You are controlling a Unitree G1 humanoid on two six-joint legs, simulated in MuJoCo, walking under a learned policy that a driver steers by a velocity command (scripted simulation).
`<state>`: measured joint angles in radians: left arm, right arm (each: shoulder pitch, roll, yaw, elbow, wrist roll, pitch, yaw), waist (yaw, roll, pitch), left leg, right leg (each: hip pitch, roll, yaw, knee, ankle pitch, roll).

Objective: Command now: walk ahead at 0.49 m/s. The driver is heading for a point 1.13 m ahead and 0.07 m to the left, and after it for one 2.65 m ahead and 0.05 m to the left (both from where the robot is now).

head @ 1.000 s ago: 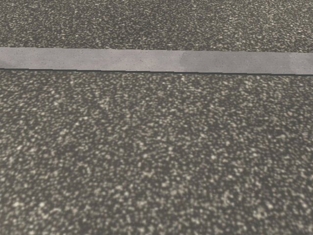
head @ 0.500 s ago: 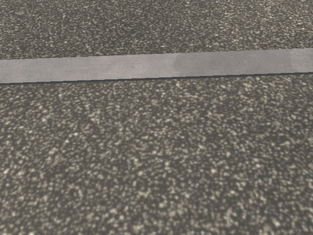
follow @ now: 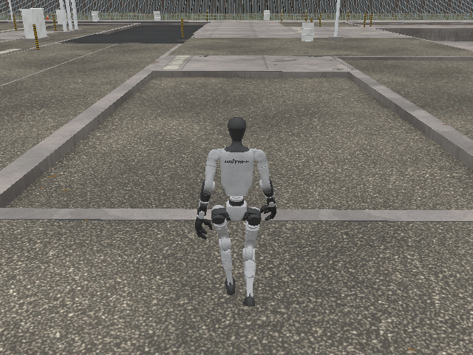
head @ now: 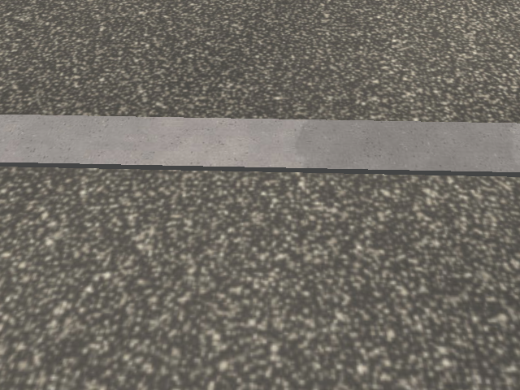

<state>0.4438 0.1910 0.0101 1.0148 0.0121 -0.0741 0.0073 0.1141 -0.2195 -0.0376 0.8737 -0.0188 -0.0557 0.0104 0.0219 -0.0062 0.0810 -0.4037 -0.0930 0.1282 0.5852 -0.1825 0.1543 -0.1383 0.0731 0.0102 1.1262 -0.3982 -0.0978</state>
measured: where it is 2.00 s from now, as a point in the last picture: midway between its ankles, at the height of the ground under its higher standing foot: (275, 189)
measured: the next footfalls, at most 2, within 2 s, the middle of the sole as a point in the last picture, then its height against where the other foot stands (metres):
right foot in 0.48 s outside the picture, level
left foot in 1.04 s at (258, 287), level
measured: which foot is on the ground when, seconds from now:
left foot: down 0.00-0.48, up 0.50-1.00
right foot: up 0.00-0.46, down 0.48-1.00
